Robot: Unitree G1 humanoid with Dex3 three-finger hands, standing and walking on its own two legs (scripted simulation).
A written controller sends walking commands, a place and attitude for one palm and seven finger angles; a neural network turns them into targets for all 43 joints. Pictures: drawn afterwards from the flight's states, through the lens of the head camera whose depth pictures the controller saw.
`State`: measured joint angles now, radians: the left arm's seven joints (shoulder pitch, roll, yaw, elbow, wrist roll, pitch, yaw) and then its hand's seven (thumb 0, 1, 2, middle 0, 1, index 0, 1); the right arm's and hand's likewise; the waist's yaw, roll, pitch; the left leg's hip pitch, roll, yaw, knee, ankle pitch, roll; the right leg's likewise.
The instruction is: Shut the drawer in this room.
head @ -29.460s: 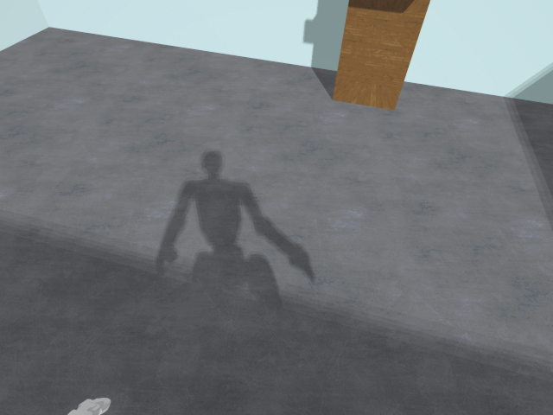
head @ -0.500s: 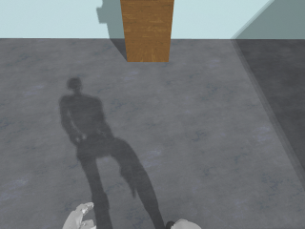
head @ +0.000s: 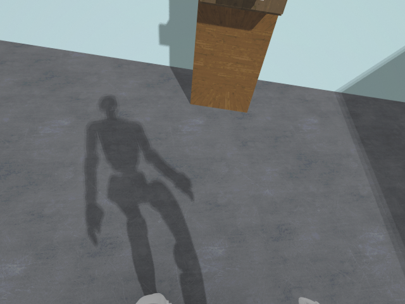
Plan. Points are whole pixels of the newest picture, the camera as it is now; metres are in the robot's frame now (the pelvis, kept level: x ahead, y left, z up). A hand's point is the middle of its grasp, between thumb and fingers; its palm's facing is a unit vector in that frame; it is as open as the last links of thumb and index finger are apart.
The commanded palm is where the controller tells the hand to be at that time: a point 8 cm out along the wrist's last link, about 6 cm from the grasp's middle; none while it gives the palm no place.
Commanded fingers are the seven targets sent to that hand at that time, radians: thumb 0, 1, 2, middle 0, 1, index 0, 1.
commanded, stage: turn or walk to find it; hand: left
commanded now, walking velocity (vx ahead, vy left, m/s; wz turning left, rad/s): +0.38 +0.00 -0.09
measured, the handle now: out of the picture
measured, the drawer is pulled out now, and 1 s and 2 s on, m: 0.20 0.20 0.20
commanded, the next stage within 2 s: stand and wait in 0.86 s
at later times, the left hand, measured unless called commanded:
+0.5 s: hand (159, 207) +0.36 +0.14 -0.15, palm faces -0.13 -0.98 -0.16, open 7.4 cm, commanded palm none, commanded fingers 0.00 0.90 0.90 -0.20 -0.30 -0.20 -0.30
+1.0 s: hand (153, 210) +0.36 +0.16 -0.17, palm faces +0.11 -0.98 -0.16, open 7.4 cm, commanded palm none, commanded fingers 0.00 0.90 0.90 -0.20 -0.30 -0.20 -0.30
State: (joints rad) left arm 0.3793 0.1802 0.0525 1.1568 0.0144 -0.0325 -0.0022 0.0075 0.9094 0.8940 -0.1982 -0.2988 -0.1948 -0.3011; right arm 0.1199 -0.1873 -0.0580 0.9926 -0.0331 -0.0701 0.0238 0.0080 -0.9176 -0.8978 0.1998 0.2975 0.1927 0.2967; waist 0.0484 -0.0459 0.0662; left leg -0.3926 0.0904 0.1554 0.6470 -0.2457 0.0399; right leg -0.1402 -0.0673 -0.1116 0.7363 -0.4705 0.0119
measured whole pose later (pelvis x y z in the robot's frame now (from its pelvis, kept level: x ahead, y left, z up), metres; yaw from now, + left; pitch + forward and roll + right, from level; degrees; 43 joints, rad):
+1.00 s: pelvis +0.43 -0.01 +0.01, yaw -1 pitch +0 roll -3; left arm 0.39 0.17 0.04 1.15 0.02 -0.06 0.01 0.00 0.91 0.89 -0.20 -0.30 -0.19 -0.30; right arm 0.06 -0.20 -0.05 0.99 -0.02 -0.04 0.02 0.01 -0.91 -0.90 0.20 0.30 0.19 0.30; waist 0.07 0.00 0.06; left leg -0.43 0.11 0.11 0.59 -0.14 -0.02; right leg -0.03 -0.04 -0.19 0.42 -0.37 0.03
